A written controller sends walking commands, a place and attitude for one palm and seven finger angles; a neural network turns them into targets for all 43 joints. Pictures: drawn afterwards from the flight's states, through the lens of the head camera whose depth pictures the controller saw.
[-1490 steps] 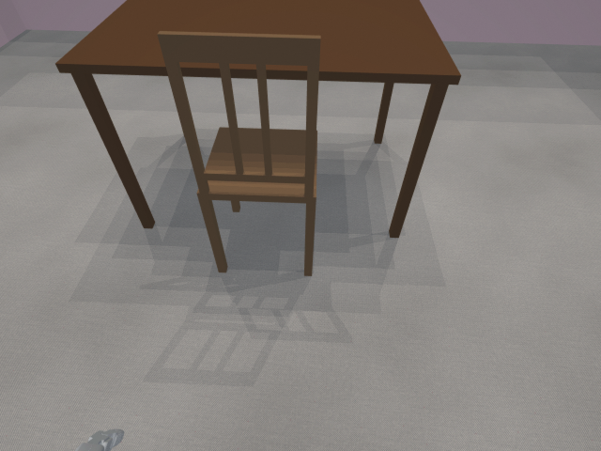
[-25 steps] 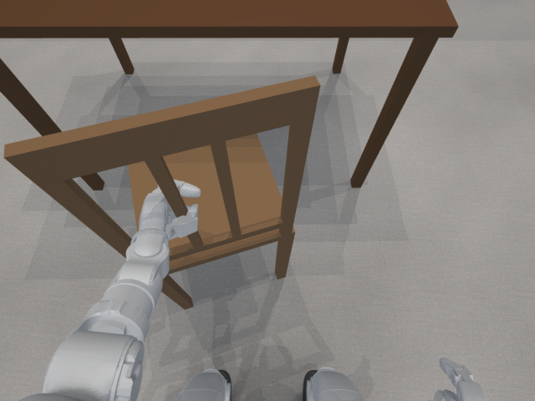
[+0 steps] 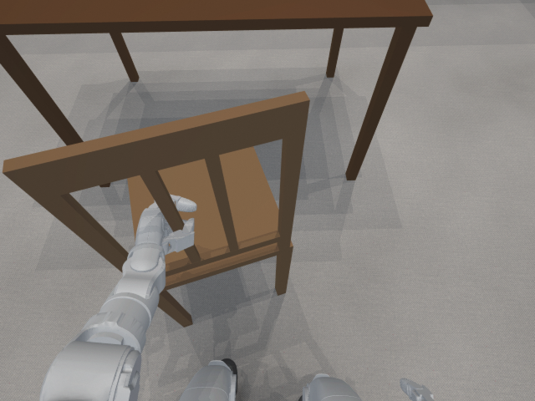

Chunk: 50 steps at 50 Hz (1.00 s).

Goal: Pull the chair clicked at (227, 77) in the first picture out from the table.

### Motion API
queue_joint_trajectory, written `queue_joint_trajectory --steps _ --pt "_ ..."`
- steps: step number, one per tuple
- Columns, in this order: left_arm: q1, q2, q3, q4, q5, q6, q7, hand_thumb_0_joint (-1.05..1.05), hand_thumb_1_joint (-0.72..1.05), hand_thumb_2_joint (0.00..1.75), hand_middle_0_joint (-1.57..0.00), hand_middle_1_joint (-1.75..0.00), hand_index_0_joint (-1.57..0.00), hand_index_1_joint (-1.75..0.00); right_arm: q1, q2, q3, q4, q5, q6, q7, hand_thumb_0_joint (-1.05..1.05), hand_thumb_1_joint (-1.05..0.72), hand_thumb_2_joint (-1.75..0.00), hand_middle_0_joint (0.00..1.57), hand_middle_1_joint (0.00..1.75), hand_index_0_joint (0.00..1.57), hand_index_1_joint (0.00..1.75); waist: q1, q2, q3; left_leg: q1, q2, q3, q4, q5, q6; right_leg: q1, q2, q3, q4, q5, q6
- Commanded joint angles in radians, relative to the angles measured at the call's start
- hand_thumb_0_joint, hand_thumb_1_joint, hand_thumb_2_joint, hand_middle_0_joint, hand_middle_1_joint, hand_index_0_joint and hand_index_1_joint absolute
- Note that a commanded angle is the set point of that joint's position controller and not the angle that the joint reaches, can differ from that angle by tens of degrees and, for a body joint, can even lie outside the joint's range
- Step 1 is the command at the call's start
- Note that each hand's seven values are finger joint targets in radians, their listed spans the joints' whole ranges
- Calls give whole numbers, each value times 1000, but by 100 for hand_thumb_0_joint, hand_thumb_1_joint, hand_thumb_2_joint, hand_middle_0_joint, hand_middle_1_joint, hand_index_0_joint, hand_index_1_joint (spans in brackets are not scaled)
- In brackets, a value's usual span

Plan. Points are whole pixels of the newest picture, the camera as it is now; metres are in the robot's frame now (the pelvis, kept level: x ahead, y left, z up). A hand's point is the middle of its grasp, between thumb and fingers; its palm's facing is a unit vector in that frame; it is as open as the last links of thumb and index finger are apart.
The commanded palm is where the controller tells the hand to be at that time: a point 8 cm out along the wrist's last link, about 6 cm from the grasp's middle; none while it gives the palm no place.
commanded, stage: step backward, pulling the chair out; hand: left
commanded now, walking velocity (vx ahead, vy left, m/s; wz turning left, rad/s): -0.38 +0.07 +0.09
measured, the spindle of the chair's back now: (177, 224) +0.39 +0.18 -0.06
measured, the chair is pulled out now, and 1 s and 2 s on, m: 0.34 0.60 0.63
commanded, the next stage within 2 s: stop walking, hand still on the chair in 0.62 s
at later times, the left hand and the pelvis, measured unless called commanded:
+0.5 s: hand (187, 312) +0.24 +0.14 -0.05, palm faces +0.04 -0.98 -0.19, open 5.3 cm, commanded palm +0.22 +0.20 -0.06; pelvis -0.14 +0.01 +0.01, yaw +8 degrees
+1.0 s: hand out of the picture +0.11 +0.15 -0.05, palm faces +0.01 -0.98 -0.18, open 5.1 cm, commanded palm +0.09 +0.20 -0.04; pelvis -0.22 +0.02 +0.00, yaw +3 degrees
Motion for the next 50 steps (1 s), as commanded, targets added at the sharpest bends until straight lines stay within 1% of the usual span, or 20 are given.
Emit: queue_joint_trajectory --steps 1,3,4,5,6,8,9,14,21,24,27,28,29,32,35,37,39,45,48,50 --pt "-256 150 5 -141 36 -78 -11 0 90 90 -50 -145 -50 -145 73 -196 -65 -45 1 -43 -10 0 -90 -90 20 30 20 30 -8 238 -438 370 188 -237 -29 363 146 105 -21 40 -311 189 -9" --pt "-239 181 11 -164 41 -87 -27 0 90 90 -50 -145 -50 -145 58 -188 -67 -52 12 -53 -11 0 -90 -90 20 30 20 30 -3 115 -436 279 96 -133 56 187 80 229 -83 75 -493 432 -13" --pt "-264 240 37 -150 45 -83 -23 0 90 90 -50 -145 -50 -145 49 -174 -77 -69 32 -58 -15 0 -90 -90 20 30 20 30 -14 -153 -437 124 -16 2 201 -117 15 269 -245 208 -491 518 -66" --pt "-233 316 106 -134 27 -59 -7 0 90 90 -50 -145 -50 -145 10 -202 -96 -85 50 -62 -17 0 -90 -90 20 30 20 30 20 -363 -427 27 -98 -38 458 -386 -8 205 -397 379 -485 633 -135" --pt "-268 265 83 -113 27 -28 5 0 90 90 -50 -145 -50 -145 -43 -213 -96 -68 37 -59 -7 0 -90 -90 20 30 20 30 21 -271 -410 -8 -64 -131 560 -361 -5 205 -421 317 -439 698 -141" --pt "-272 197 40 -158 39 -42 1 0 90 90 -50 -145 -50 -145 -36 -160 -49 -55 18 -69 -8 0 -90 -90 20 30 20 30 1 -33 -444 -47 -53 -143 570 -314 -28 315 -377 227 -334 842 -180" --pt "-265 238 78 -148 40 -48 12 0 90 90 -50 -145 -50 -145 -38 -156 -39 -45 18 -67 -9 0 -90 -90 20 30 20 30 -2 -19 -455 -68 -60 -127 556 -315 -33 363 -360 209 -317 916 -165" --pt "-245 197 47 -160 17 -21 25 0 90 90 -50 -145 -50 -145 13 -192 -47 -60 30 -50 -34 0 -90 -90 20 30 20 30 17 -178 -486 -16 -70 -78 364 -387 -31 453 -368 208 -339 982 -152" --pt "-233 127 -21 -179 21 28 12 0 90 90 -50 -145 -50 -145 95 -210 -53 -54 34 -13 -63 0 -90 -90 20 30 20 30 7 -173 -580 163 -50 40 -88 -258 -22 466 -358 176 -337 957 -123" --pt "-292 68 -81 -233 14 23 -2 0 90 90 -50 -145 -50 -145 94 -215 -63 -83 44 16 -72 0 -90 -90 20 30 20 30 -26 -130 -595 336 44 68 -295 98 0 369 -262 67 -223 863 -47" --pt "-313 -10 -127 -285 11 12 -31 0 90 90 -50 -145 -50 -145 93 -228 -78 -144 40 36 -58 0 -90 -90 20 30 20 30 -32 106 -543 517 186 27 -183 571 55 114 -95 -33 -83 629 4" --pt "-397 -12 -141 -352 21 -11 -41 0 90 90 -50 -145 -50 -145 37 -198 -61 -165 6 35 -47 0 -90 -90 20 30 20 30 -35 314 -481 521 215 -5 -185 733 70 14 -95 -43 8 380 1" --pt "-403 -5 -121 -341 35 -23 -44 0 90 90 -50 -145 -50 -145 16 -188 -52 -167 -7 35 -31 0 -90 -90 20 30 20 30 -26 379 -395 467 258 -46 -168 784 112 -39 -63 -41 81 105 -4" --pt "-341 18 -79 -235 44 -30 -40 0 90 90 -50 -145 -50 -145 86 -193 -68 -136 14 43 -2 0 -90 -90 20 30 20 30 2 142 -358 552 259 -25 -11 878 113 -31 -26 -44 -84 112 -24" --pt "-431 53 -84 -165 56 -46 -46 0 90 90 -50 -145 -50 -145 132 -205 -73 -88 31 14 14 0 -90 -90 20 30 20 30 -15 73 -396 440 171 27 170 680 45 254 -52 -27 -359 633 -57" --pt "-279 85 -52 -273 50 -65 -49 0 90 90 -50 -145 -50 -145 120 -162 -73 -155 19 14 4 0 -90 -90 20 30 20 30 -6 -94 -425 135 24 16 298 -195 -2 454 -297 232 -330 1073 -184" --pt "-181 80 -34 -224 24 -33 -45 0 90 90 -50 -145 -50 -145 97 -170 -83 -151 34 8 -17 0 -90 -90 20 30 20 30 6 -279 -423 97 24 -62 330 -435 5 399 -373 232 -321 994 -207" --pt "-151 62 -47 -343 13 -4 -30 0 90 90 -50 -145 -50 -145 47 -153 -32 -155 8 11 -45 0 -90 -90 20 30 20 30 -24 -45 -400 402 7 19 -130 -131 56 99 -164 51 -316 65 -49" --pt "-154 1 -103 -349 17 12 -35 0 90 90 -50 -145 -50 -145 -1 -151 -27 -185 18 15 -31 0 -90 -90 20 30 20 30 3 201 -321 94 173 -226 -345 -477 166 226 -30 -7 -72 15 -5" --pt "-150 18 -93 -366 23 17 -32 0 90 90 -50 -145 -50 -145 -10 -151 -26 -193 24 22 -26 0 -90 -90 20 30 20 30 15 219 -244 -16 163 -187 -347 -538 181 295 -31 -12 -57 75 -5"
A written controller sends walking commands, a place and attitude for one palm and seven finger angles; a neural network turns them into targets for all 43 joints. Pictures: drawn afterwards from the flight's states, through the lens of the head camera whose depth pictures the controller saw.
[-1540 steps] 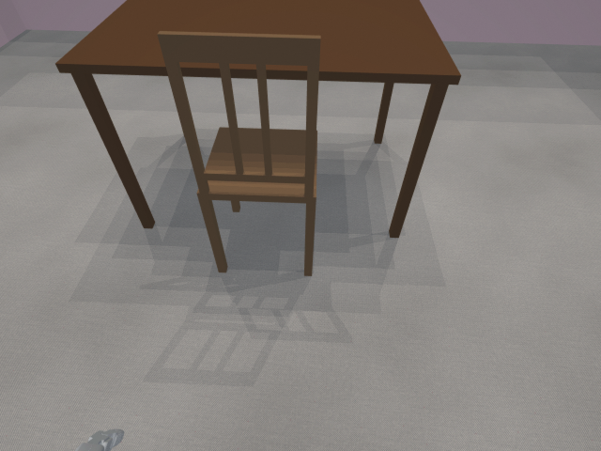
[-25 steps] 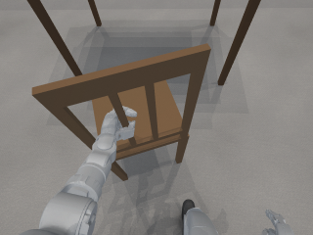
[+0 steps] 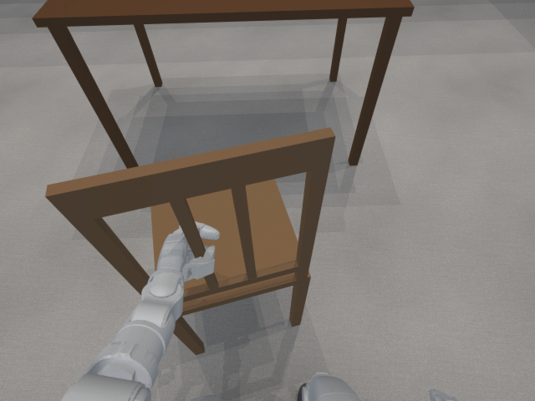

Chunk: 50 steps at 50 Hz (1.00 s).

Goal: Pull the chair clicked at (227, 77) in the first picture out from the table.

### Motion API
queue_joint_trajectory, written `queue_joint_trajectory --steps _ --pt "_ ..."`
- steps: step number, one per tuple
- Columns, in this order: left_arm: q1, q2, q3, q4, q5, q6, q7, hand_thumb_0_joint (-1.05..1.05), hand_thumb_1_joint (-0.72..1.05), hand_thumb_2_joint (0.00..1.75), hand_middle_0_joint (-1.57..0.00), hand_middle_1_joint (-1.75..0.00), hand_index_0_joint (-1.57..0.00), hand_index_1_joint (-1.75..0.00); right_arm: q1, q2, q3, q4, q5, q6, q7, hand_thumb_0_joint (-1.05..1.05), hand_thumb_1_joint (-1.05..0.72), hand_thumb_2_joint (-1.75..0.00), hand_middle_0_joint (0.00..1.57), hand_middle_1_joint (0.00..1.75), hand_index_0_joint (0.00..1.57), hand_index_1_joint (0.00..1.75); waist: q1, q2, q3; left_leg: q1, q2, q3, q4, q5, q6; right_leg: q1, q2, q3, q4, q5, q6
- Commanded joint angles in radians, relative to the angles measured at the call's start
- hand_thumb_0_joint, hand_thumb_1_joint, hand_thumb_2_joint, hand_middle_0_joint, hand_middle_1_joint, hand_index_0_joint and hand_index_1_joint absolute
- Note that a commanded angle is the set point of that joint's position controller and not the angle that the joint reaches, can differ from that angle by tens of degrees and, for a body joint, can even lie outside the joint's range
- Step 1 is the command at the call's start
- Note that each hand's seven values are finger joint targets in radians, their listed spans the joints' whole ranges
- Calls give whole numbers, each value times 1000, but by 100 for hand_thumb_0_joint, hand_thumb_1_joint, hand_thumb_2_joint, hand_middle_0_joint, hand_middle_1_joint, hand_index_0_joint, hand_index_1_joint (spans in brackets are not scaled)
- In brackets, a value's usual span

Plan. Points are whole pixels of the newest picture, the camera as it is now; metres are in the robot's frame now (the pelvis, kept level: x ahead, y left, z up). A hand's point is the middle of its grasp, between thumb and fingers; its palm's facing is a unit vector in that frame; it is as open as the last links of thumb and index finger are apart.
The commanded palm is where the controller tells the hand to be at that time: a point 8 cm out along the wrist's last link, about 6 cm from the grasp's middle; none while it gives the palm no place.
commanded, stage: stop walking, hand still on the chair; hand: left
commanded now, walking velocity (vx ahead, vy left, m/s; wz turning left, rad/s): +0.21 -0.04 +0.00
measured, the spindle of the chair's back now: (199, 250) +0.37 +0.13 -0.06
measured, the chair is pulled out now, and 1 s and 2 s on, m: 0.60 0.63 0.63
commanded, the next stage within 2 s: open the thumb and straighten the fingers in 0.66 s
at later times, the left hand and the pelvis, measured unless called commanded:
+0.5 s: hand (205, 279) +0.31 +0.11 -0.05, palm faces -0.09 -0.98 -0.18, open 5.4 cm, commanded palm +0.29 +0.16 -0.04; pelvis +0.03 +0.01 +0.01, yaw +0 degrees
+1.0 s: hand (202, 275) +0.31 +0.11 -0.04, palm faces -0.09 -0.98 -0.15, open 7.8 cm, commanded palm +0.29 +0.17 -0.03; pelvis +0.03 +0.00 +0.00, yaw +1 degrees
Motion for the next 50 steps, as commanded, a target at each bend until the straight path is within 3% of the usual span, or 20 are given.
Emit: queue_joint_trajectory --steps 1,3,4,6,7,10,13,14,16,21,23,26,28,37,38,39,40,44,49,50 --pt "-254 99 -5 -202 13 -50 -17 0 90 90 -50 -145 -50 -145 -40 -91 -16 -122 4 -28 13 0 -90 -90 20 30 20 30 63 202 -251 -186 159 -184 -304 -377 162 296 20 -6 31 -68 14" --pt "-235 60 -36 -173 12 -54 -23 0 90 90 -50 -145 -50 -145 -24 -82 -16 -119 3 -36 18 0 -90 -90 20 30 20 30 59 85 -258 -97 87 -106 -170 -299 117 258 5 25 -157 -84 8" --pt "-225 62 -40 -165 14 -57 -24 0 90 90 -50 -145 -50 -145 -12 -79 -18 -116 -2 -37 16 0 -90 -90 20 30 20 30 50 -32 -264 -88 26 -57 -100 -295 86 239 -28 101 -269 -177 -1" --pt "-192 97 -19 -131 19 -54 -16 0 90 90 -50 -145 -50 -145 -5 -71 -26 -98 -6 -32 7 0 -90 -90 20 30 20 30 45 -268 -242 -32 -61 9 94 -217 45 103 -194 318 -471 -422 -70" --pt "-197 89 -22 -141 22 -55 -13 0 90 90 -50 -145 -50 -145 -17 -66 -23 -91 -12 -36 4 0 -90 -90 20 30 20 30 50 -252 -236 3 -57 -4 155 -184 41 49 -236 344 -507 -441 -94" --pt "-142 104 -8 -143 26 -61 -7 0 90 90 -50 -145 -50 -145 -14 -55 -9 -47 -24 -61 3 0 -90 -90 20 30 20 30 32 -160 -226 122 -33 -26 23 -108 49 -31 -195 217 -450 -334 -76" --pt "-83 65 -25 -164 30 -86 -5 0 90 90 -50 -145 -50 -145 -21 -63 -8 -60 -26 -81 1 0 -90 -90 20 30 20 30 50 -87 -249 118 34 -103 -218 35 74 113 -80 128 -279 -39 -25" --pt "-66 53 -34 -172 32 -86 -5 0 90 90 -50 -145 -50 -145 -27 -74 -14 -68 -23 -79 4 0 -90 -90 20 30 20 30 61 -71 -267 118 64 -127 -221 128 81 155 -61 121 -239 95 -17" --pt "-41 44 -59 -165 37 -82 -9 0 90 90 -50 -145 -50 -145 -46 -70 -10 -71 -20 -72 8 0 -90 -90 20 30 20 30 62 20 -290 105 76 -117 -225 133 78 188 -64 116 -241 138 -9" --pt "1 68 -46 -200 42 -79 -3 0 90 90 -50 -145 -50 -145 -42 -74 -18 -90 -14 -65 5 0 -90 -90 20 30 20 30 57 -75 -313 109 58 -88 -199 238 50 273 -88 124 -233 348 -29" --pt "-4 58 -59 -236 42 -79 -6 0 90 90 -50 -145 -50 -145 -52 -73 -18 -103 -14 -61 5 0 -90 -90 20 30 20 30 55 -48 -348 144 63 -82 -188 303 45 285 -94 124 -211 437 -36" --pt "13 62 -62 -263 41 -75 -6 0 90 90 -50 -145 -50 -145 -53 -73 -15 -109 -13 -55 3 0 -90 -90 20 30 20 30 54 -8 -349 158 68 -83 -198 338 40 279 -87 108 -202 457 -34" --pt "17 56 -65 -275 39 -72 -7 0 90 90 -50 -145 -50 -145 -59 -71 -14 -118 -14 -48 2 0 -90 -90 20 30 20 30 55 -41 -350 160 70 -84 -196 342 40 281 -88 110 -204 466 -35" --pt "45 57 -64 -275 33 -54 1 0 90 90 -50 -145 -50 -145 -67 -66 -8 -132 -15 -31 -5 0 -90 -90 20 30 20 30 60 -41 -302 125 56 -79 -229 180 48 247 -86 125 -264 293 -30" --pt "14 86 -44 -432 32 -66 4 0 90 90 -50 -145 -50 -145 -85 -57 -8 -157 -16 -36 -2 0 -90 -90 20 30 20 30 65 -44 -313 131 56 -78 -225 184 51 268 -91 133 -268 308 -31" --pt "96 11 -97 -358 0 -37 -21 0 78 84 -50 -145 -50 -145 -72 -99 -19 -139 28 -48 31 0 -90 -90 20 30 20 30 -3 -184 -326 -16 1 -30 -194 156 51 253 -45 27 -214 307 -18" --pt "131 45 -68 -364 -6 -33 -31 0 66 78 -50 -145 -50 -145 -73 -109 -24 -144 30 -53 44 0 -90 -90 20 30 20 30 22 -215 -326 -65 0 -26 -172 141 52 257 -45 34 -189 309 -23" --pt "107 79 -60 -591 17 -51 -44 0 17 55 -50 -145 -50 -145 -80 -86 -25 -169 16 -97 71 0 -90 -90 20 30 20 30 26 31 -418 -53 -35 -4 -127 164 44 225 -35 41 -160 318 -30" --pt "200 43 -92 -602 26 32 -52 0 -43 26 -47 -138 -47 -138 -70 -92 -27 -187 18 -106 98 0 -90 -90 20 30 20 30 28 41 -396 -113 -35 -8 -88 116 37 139 -19 8 -122 244 -29" --pt "135 134 -16 -613 19 47 -42 0 -55 20 -45 -130 -45 -130 -65 -107 -28 -183 20 -103 94 0 -90 -90 20 30 20 30 21 12 -392 -129 -36 -17 -84 89 40 135 -16 9 -124 219 -25"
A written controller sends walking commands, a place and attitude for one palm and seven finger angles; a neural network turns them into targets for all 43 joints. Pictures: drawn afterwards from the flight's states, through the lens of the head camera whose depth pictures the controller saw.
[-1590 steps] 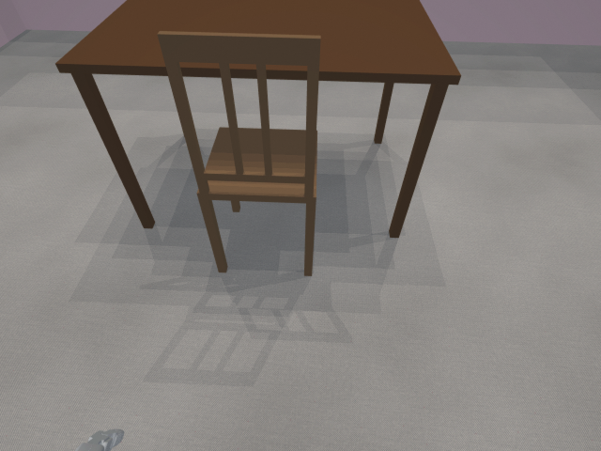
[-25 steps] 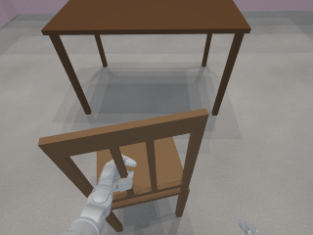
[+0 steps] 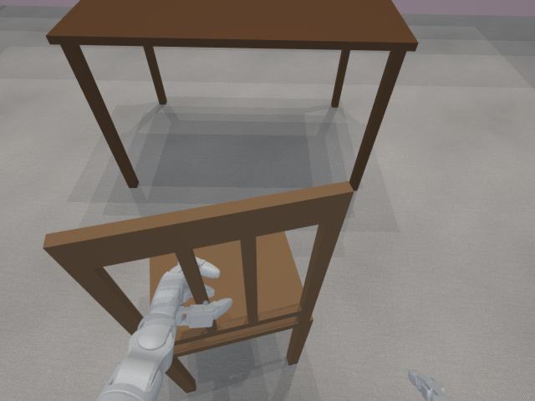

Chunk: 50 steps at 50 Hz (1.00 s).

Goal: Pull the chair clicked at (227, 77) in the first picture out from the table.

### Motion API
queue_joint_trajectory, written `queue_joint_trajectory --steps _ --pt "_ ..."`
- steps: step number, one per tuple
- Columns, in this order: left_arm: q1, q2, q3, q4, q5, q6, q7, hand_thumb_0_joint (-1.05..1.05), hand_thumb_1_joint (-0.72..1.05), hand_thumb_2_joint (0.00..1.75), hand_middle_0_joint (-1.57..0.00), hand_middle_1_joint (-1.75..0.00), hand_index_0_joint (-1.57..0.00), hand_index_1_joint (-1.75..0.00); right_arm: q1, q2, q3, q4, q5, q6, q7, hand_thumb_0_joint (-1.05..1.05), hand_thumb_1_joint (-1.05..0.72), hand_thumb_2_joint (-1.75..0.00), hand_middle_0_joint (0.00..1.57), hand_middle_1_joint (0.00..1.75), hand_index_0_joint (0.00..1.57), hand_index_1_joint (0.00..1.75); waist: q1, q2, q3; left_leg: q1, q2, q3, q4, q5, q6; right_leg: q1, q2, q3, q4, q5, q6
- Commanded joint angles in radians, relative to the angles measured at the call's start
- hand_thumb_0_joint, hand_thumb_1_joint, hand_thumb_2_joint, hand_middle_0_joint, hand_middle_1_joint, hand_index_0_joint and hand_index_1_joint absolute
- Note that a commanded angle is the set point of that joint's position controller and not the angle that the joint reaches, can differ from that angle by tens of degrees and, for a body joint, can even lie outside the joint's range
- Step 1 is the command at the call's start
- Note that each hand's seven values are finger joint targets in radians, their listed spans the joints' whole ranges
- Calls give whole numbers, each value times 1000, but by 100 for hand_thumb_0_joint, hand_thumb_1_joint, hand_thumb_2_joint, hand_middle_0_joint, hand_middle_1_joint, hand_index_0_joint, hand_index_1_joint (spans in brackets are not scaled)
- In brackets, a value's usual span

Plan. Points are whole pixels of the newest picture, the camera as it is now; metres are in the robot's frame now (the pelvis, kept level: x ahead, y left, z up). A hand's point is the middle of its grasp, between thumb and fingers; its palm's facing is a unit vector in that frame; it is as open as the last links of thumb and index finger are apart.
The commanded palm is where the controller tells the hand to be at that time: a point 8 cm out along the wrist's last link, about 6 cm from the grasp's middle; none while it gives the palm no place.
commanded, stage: open the thumb and straighten the fingers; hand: left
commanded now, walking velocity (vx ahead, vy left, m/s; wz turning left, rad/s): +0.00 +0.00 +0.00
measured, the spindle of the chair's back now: (200, 296) +0.30 +0.12 -0.07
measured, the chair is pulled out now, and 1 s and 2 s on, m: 0.63 0.63 0.63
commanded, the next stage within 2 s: draw the fingers out of the gap in 0.50 s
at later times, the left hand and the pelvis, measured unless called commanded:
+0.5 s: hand (193, 304) +0.28 +0.12 -0.06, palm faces -0.08 -0.98 -0.16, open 17.0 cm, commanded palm +0.27 +0.17 -0.03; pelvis +0.01 +0.00 -0.02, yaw +2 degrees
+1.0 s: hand (183, 353) +0.21 +0.13 -0.06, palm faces -0.06 -0.99 -0.16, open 17.5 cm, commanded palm +0.20 +0.18 -0.03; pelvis +0.02 +0.00 -0.03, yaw +3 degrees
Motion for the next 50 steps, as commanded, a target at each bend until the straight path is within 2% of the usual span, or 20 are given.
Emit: queue_joint_trajectory --steps 1,4,5,8,13,14,15,18,21,22,28,29,30,31,35,37,38,45,48,50 --pt "-208 119 76 -229 -7 9 -6 0 -55 20 -43 -123 -43 -123 -58 -132 -42 -151 -2 -49 0 0 -90 -90 20 30 20 30 23 14 -230 -93 3 -1 -63 134 14 186 -25 15 -26 89 -14" --pt "-195 60 43 -237 -22 43 -14 0 -55 20 -35 -101 -35 -101 -63 -131 -39 -173 -2 -55 -7 0 -90 -90 20 30 20 30 17 -45 -234 -119 2 -4 -41 121 15 160 -21 4 -5 75 -7" --pt "-191 82 65 -233 -27 49 -14 0 -55 20 -32 -94 -32 -94 -60 -136 -41 -173 -3 -54 -10 0 -90 -90 20 30 20 30 21 -50 -224 -131 3 -10 -37 121 14 155 -20 1 0 69 -9" --pt "-214 35 18 -284 -29 56 -26 0 -55 20 -25 -73 -25 -73 -51 -133 -43 -187 -5 -64 -16 0 -90 -90 20 30 20 30 9 -51 -265 -116 0 -11 -7 147 14 134 -17 -3 28 94 -4" --pt "-209 62 30 -329 -15 69 -27 0 -55 20 -13 -36 -13 -36 -39 -134 -41 -193 -9 -76 -24 0 -90 -90 20 30 20 30 8 -26 -273 -124 -3 -19 27 175 12 112 -18 -8 63 121 -5" --pt "-154 128 105 -295 -14 77 -25 0 -55 20 -10 -29 -10 -29 -35 -141 -42 -191 -12 -74 -26 0 -90 -90 20 30 20 30 25 -48 -261 -150 -4 -18 33 171 13 120 -17 -7 70 122 -5" --pt "-125 138 110 -295 -13 85 -29 0 -55 20 -7 -22 -7 -22 -42 -146 -38 -196 -14 -69 -28 0 -90 -90 20 30 20 30 34 -66 -260 -170 -7 -20 34 170 14 134 -19 -6 72 127 -7" --pt "-150 101 70 -348 -11 93 -40 0 -55 20 0 0 0 0 -45 -134 -34 -211 -11 -70 -28 0 -90 -90 20 30 20 30 14 -47 -263 -165 -8 -15 52 171 16 114 -21 -6 83 133 -2" --pt "-154 95 51 -392 -13 103 -51 0 -55 20 0 0 0 0 -45 -133 -32 -218 -11 -76 -32 0 -90 -90 20 30 20 30 10 7 -275 -147 -8 -21 66 196 16 104 -21 -9 93 148 -6" --pt "-146 65 26 -390 -21 111 -55 0 -55 20 0 0 0 0 -45 -130 -31 -221 -10 -80 -32 0 -90 -90 20 30 20 30 1 -15 -266 -146 -7 -23 73 195 17 94 -21 -13 93 152 -3" --pt "-133 46 -7 -440 -19 131 -52 0 -55 20 0 0 0 0 -36 -132 -31 -228 -13 -91 -37 0 -90 -90 20 30 20 30 -7 -22 -288 -140 -7 -41 91 220 13 75 -21 -31 116 167 -3" --pt "-115 53 0 -434 -14 136 -49 0 -55 20 0 0 0 0 -35 -135 -33 -229 -13 -91 -37 0 -90 -90 20 30 20 30 -2 -22 -277 -144 -6 -41 92 219 12 66 -21 -33 119 162 -4" --pt "-29 182 133 -388 -8 142 -40 0 -55 20 0 0 0 0 -31 -149 -36 -227 -15 -85 -40 0 -90 -90 20 30 20 30 30 -47 -268 -180 -7 -41 93 224 12 92 -20 -28 125 172 -9" --pt "32 121 81 -421 -8 145 -46 0 -55 20 0 0 0 0 -41 -137 -31 -246 -16 -82 -35 0 -90 -90 20 30 20 30 38 -42 -290 -180 -13 -30 93 226 14 117 -26 -24 130 190 -6" --pt "173 131 79 -528 -2 153 -46 0 -55 20 0 0 0 0 -57 -130 -31 -285 -13 -80 -30 0 -90 -90 20 30 20 30 52 -17 -295 -197 -10 -23 100 245 11 136 -31 -20 140 216 -13" --pt "199 101 35 -602 0 154 -46 0 -55 20 0 0 0 0 -57 -122 -28 -299 -11 -84 -29 0 -90 -90 20 30 20 30 38 19 -284 -186 -11 -24 111 250 12 112 -31 -21 144 214 -12" --pt "199 85 12 -632 -1 155 -46 0 -55 20 0 0 0 0 -51 -121 -28 -303 -12 -89 -29 0 -90 -90 20 30 20 30 25 -1 -285 -181 -10 -26 118 246 15 104 -29 -22 142 213 -8" --pt "272 119 11 -753 -6 149 -42 0 -55 20 0 0 0 0 -46 -129 -24 -311 -16 -124 -54 0 -90 -90 20 30 20 30 2 -6 -228 -212 -20 -44 151 169 22 35 -24 -25 141 118 -3" --pt "345 111 2 -775 -2 142 -48 0 -55 20 0 0 0 0 -41 -125 -22 -317 -17 -136 -59 0 -90 -90 20 30 20 30 8 -15 -241 -211 -22 -50 162 159 22 19 -24 -31 153 91 -1" --pt "364 113 -8 -800 2 145 -52 0 -55 20 0 0 0 0 -49 -124 -21 -320 -17 -144 -61 0 -90 -90 20 30 20 30 10 23 -233 -212 -24 -54 166 158 21 7 -25 -32 157 81 -6"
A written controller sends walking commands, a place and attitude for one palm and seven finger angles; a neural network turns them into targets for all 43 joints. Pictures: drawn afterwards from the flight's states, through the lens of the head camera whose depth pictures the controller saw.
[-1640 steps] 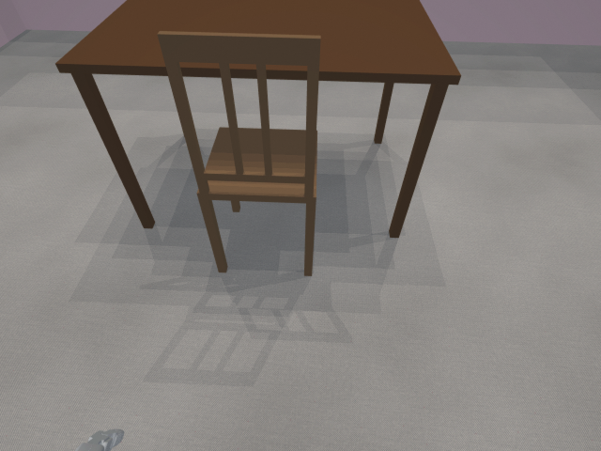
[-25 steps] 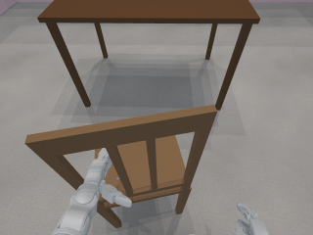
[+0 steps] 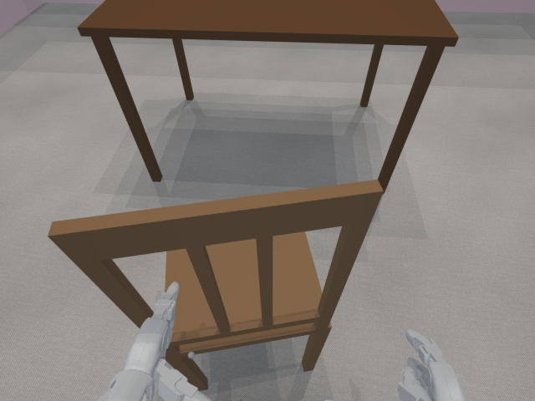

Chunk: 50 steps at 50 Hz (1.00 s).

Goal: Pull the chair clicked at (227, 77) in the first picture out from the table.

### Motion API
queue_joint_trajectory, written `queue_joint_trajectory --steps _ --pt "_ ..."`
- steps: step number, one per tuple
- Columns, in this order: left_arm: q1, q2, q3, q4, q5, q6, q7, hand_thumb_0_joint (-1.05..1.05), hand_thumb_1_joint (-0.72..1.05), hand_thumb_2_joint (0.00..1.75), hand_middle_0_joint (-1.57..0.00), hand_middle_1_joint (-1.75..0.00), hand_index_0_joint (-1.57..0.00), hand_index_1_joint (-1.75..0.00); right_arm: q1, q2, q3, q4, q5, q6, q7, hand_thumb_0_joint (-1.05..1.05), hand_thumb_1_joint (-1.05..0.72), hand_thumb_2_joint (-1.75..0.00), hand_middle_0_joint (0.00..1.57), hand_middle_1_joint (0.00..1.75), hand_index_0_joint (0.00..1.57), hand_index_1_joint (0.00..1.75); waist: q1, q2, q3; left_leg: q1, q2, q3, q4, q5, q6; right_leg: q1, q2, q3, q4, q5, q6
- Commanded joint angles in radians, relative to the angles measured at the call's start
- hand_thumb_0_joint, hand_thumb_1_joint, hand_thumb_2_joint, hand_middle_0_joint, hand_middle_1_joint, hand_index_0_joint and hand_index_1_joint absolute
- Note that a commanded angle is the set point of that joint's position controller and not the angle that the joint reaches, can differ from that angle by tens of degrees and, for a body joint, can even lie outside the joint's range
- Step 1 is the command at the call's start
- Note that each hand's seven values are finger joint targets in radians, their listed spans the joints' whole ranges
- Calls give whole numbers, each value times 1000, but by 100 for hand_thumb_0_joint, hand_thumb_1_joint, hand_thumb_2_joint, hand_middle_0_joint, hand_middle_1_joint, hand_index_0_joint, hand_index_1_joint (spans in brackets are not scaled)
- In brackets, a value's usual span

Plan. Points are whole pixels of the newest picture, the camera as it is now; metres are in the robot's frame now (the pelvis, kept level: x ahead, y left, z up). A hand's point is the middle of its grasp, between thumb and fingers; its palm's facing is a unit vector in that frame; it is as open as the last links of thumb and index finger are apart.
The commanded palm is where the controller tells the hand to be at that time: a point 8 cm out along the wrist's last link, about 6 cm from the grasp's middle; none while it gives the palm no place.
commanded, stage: draw the fingers out of the gap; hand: left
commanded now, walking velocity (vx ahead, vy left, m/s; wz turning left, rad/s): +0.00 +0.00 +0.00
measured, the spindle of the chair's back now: (213, 295) +0.29 +0.10 -0.04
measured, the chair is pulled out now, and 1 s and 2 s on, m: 0.63 0.63 0.63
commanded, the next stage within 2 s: draw the hand back to the body in 0.36 s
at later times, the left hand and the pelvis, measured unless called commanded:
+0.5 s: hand out of the picture +0.13 +0.13 -0.03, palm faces -0.10 -0.98 -0.15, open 17.5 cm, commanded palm +0.11 +0.18 +0.00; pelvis -0.01 +0.01 -0.01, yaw +0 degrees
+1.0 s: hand (119, 380) +0.15 +0.17 +0.08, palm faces -0.01 -1.00 -0.09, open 17.3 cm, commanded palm +0.11 +0.24 +0.09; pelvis -0.02 +0.01 -0.02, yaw +0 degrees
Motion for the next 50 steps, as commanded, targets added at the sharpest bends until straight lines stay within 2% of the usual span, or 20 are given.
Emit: queue_joint_trajectory --steps 1,5,7,12,16,20,24,25,26,29,30,32,35,37,40,41,42,45,49,50 --pt "-60 66 16 -260 4 -60 -7 0 -55 20 0 0 0 0 -43 -116 -48 -162 -3 -73 -13 0 -90 -90 20 30 20 30 -25 -29 -158 -5 -10 2 -102 305 21 174 1 17 -97 237 -6" --pt "39 86 41 -268 8 -37 -7 0 -55 20 0 0 0 0 -64 -112 -50 -178 -2 -70 -14 0 -90 -90 20 30 20 30 -2 -49 -152 -42 -12 -2 -100 282 21 179 2 17 -94 206 -9" --pt "71 62 16 -286 12 -29 -7 0 -55 20 0 0 0 0 -66 -106 -46 -192 0 -67 -12 0 -90 -90 20 30 20 30 -4 -44 -133 -50 -13 -1 -101 254 19 159 1 14 -91 171 -7" --pt "171 60 17 -346 15 -21 3 0 -55 20 0 0 0 0 -77 -93 -49 -213 1 -65 -14 0 -90 -90 20 30 20 30 8 -47 -119 -75 -14 -1 -93 227 20 149 1 17 -88 131 -9" --pt "237 62 11 -411 21 -29 8 0 -55 20 0 0 0 0 -75 -87 -53 -221 1 -68 -19 0 -90 -90 20 30 20 30 5 -53 -132 -82 -15 -5 -80 238 20 140 5 15 -73 136 -12" --pt "269 80 19 -429 28 -38 7 0 -55 20 0 0 0 0 -80 -85 -57 -220 0 -70 -27 0 -90 -90 20 30 20 30 -1 -58 -90 -119 -18 -10 -64 193 24 101 8 19 -76 77 -12" --pt "300 80 15 -471 24 -58 -5 0 -55 20 0 0 0 0 -72 -84 -60 -228 4 -76 -33 0 -90 -90 20 30 20 30 -4 -37 -107 -119 -19 -11 -49 167 24 72 9 15 -63 40 -11" --pt "237 -25 37 -611 -131 -183 -10 0 -55 20 0 0 0 0 -82 -74 -55 -223 4 -109 -35 0 -90 -90 20 30 20 30 1 -68 -84 -136 -30 -14 -17 178 13 35 19 -9 -52 53 -11" --pt "282 14 51 -559 -120 -240 -15 0 -55 20 0 0 0 0 -66 -76 -58 -190 3 -128 -32 0 -90 -90 20 30 20 30 8 -57 -122 -129 -27 -10 -5 181 12 38 23 -4 -32 50 -13" --pt "298 41 93 -614 -152 -334 -27 0 -55 20 0 0 0 0 -54 -70 -65 -171 10 -152 -24 0 -90 -90 20 30 20 30 18 2 -174 -114 -24 -13 1 220 2 48 21 -4 -4 84 -15" --pt "316 65 129 -595 -153 -367 -29 0 -55 20 0 0 0 0 -58 -67 -71 -153 11 -154 -19 0 -90 -90 20 30 20 30 27 12 -162 -129 -22 -14 10 236 -1 46 24 0 7 100 -20" --pt "341 41 119 -560 -156 -438 -53 0 -55 20 0 0 0 0 -69 -57 -76 -139 13 -154 -3 0 -90 -90 20 30 20 30 26 -7 -135 -162 -18 -12 27 227 -5 18 24 0 28 100 -18" --pt "325 66 131 -507 -141 -549 -111 0 -55 20 0 0 0 0 -104 -55 -87 -125 15 -147 25 0 -90 -90 20 30 20 30 26 -13 -90 -240 -11 -13 63 181 -4 -25 20 20 56 55 -23" --pt "319 117 172 -571 -158 -580 -144 0 -55 20 0 0 0 0 -114 -60 -88 -149 21 -144 29 0 -90 -90 20 30 20 30 38 26 -153 -218 -12 -6 57 156 2 11 14 37 48 20 -24" --pt "362 148 234 -617 -194 -521 -163 0 -55 20 0 0 0 0 -134 -61 -84 -177 37 -132 20 0 -90 -90 20 30 20 30 52 42 -199 -174 -9 -7 18 154 9 87 10 37 11 11 -21" --pt "357 134 234 -634 -210 -494 -164 0 -55 20 0 0 0 0 -135 -58 -81 -181 42 -130 13 0 -90 -90 20 30 20 30 45 34 -197 -158 -7 -8 6 150 9 92 10 30 -1 9 -16" --pt "348 128 238 -637 -225 -466 -166 0 -55 20 0 0 0 0 -135 -58 -78 -179 45 -127 6 0 -90 -90 20 30 20 30 36 7 -180 -153 -6 -12 -3 147 11 96 11 25 -15 10 -11" --pt "357 130 279 -617 -252 -403 -165 0 -51 22 -1 -1 -1 -1 -146 -61 -75 -173 50 -130 -14 0 -90 -90 20 30 20 30 39 -58 -140 -145 -2 -19 -24 151 14 121 12 19 -53 14 -5" --pt "293 162 308 -664 -265 -396 -165 0 -37 29 -2 -4 -2 -4 -122 -62 -66 -152 47 -157 -27 0 -90 -90 20 30 20 30 32 -46 -107 -93 1 -26 -59 173 14 129 11 12 -87 33 -1" --pt "367 346 405 -640 -98 -298 -3 0 -33 31 -3 -5 -3 -5 -106 -52 -71 -164 20 -119 -50 0 -90 -90 20 30 20 30 107 -2 -125 -65 28 -22 -120 171 2 229 -14 77 -125 33 -32"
